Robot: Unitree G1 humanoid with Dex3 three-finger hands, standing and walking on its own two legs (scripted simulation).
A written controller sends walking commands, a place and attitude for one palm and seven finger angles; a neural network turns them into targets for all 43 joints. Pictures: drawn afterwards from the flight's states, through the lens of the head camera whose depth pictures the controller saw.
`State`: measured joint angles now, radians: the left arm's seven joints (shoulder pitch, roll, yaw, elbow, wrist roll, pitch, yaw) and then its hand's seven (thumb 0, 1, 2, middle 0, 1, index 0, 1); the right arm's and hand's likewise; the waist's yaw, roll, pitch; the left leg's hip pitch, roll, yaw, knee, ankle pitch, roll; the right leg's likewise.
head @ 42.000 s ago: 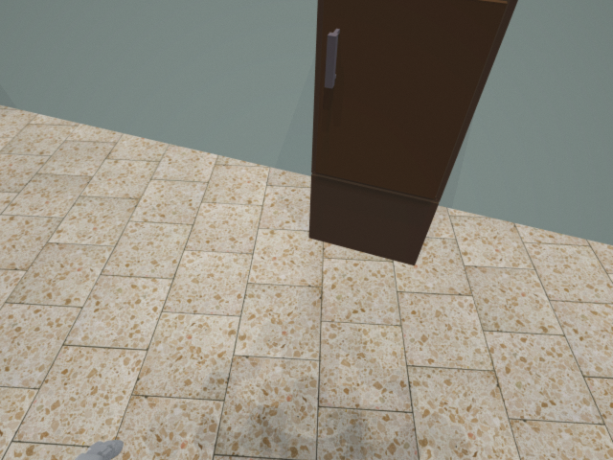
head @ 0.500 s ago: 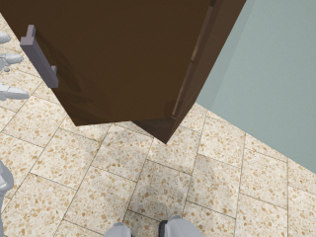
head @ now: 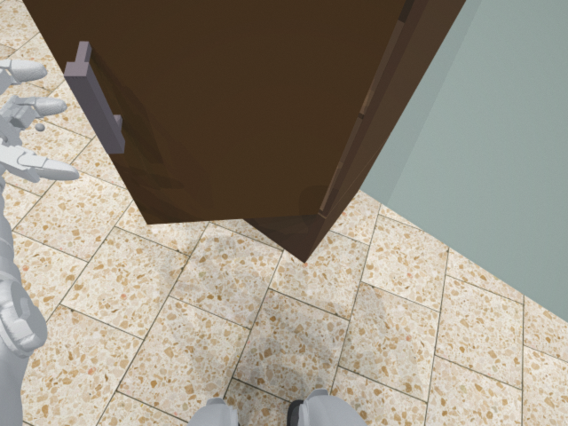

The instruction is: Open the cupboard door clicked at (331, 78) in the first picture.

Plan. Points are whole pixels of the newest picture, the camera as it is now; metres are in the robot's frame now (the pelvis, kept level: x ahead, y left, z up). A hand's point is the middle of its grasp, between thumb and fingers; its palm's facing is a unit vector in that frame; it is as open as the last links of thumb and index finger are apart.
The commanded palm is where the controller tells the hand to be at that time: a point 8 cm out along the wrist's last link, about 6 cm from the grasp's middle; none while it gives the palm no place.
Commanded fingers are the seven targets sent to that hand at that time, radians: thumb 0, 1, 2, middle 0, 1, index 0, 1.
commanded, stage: move the hooked fingers beside the handle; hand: left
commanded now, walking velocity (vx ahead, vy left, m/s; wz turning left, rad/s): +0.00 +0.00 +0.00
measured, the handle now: (101, 101) +0.53 +0.23 +0.09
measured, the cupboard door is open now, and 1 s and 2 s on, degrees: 43 43 42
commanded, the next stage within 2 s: slide the fingers in behind the handle in 0.14 s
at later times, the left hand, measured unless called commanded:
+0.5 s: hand (56, 127) +0.48 +0.27 +0.09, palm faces +0.03 -1.00 -0.01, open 14.0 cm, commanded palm +0.46 +0.31 +0.09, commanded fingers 0.00 -0.50 0.30 -0.30 -1.20 -0.30 -1.20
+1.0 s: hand (89, 126) +0.48 +0.23 +0.10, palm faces +0.06 -1.00 -0.01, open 14.0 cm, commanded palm +0.45 +0.28 +0.09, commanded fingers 0.00 -0.50 0.30 -0.30 -1.20 -0.30 -1.20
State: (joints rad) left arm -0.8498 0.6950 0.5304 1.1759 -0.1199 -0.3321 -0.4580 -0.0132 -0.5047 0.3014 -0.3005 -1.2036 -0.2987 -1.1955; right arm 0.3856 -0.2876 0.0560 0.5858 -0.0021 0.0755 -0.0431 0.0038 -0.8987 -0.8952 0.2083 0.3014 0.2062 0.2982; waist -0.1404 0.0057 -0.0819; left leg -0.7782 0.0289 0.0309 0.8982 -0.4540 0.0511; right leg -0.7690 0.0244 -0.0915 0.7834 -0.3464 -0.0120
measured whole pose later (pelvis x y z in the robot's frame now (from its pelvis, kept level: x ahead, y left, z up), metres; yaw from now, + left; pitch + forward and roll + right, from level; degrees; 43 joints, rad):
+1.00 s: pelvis +0.00 -0.01 +0.00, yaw +0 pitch +18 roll -3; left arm -0.82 0.57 0.45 1.12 -0.12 -0.33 -0.34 -0.01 -0.50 0.30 -0.30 -1.20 -0.30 -1.20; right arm 0.39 -0.28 0.05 0.59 0.00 0.07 -0.03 0.00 -0.90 -0.90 0.21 0.30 0.21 0.30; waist -0.14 0.02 -0.10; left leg -0.74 0.03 0.04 0.88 -0.45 0.04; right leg -0.75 0.03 -0.08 0.79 -0.35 -0.02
